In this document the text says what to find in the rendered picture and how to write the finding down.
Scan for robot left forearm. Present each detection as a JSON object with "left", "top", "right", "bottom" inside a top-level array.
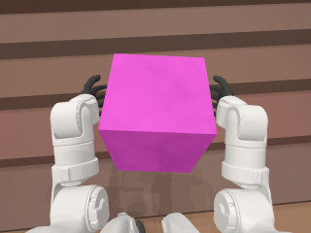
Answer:
[{"left": 50, "top": 94, "right": 100, "bottom": 221}]

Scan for left robot upper arm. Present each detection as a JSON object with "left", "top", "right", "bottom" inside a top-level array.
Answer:
[{"left": 25, "top": 184, "right": 110, "bottom": 233}]

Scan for robot left foot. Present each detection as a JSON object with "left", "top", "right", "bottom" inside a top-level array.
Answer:
[{"left": 135, "top": 220, "right": 146, "bottom": 233}]

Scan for left robot shin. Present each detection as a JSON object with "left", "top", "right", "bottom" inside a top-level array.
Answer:
[{"left": 118, "top": 213, "right": 139, "bottom": 233}]

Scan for robot left hand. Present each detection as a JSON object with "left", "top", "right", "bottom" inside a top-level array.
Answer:
[{"left": 81, "top": 75, "right": 108, "bottom": 117}]

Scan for robot right hand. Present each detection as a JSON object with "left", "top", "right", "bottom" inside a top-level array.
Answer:
[{"left": 209, "top": 75, "right": 233, "bottom": 117}]

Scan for right robot upper arm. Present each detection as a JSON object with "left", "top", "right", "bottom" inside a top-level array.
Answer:
[{"left": 213, "top": 188, "right": 293, "bottom": 233}]

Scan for robot right forearm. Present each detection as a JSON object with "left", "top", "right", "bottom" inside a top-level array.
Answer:
[{"left": 216, "top": 95, "right": 275, "bottom": 222}]

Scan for carton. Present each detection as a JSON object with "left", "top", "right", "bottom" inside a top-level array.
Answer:
[{"left": 98, "top": 53, "right": 218, "bottom": 173}]

